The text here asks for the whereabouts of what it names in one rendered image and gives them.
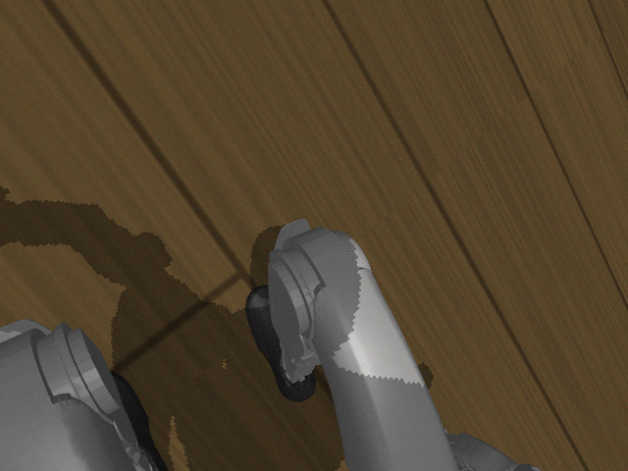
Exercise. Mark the right robot hand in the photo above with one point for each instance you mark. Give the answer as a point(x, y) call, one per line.
point(472, 454)

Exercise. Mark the right robot foot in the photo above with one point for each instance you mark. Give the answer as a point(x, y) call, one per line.
point(259, 319)

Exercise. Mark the left robot foot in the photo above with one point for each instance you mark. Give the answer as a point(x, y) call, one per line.
point(139, 422)

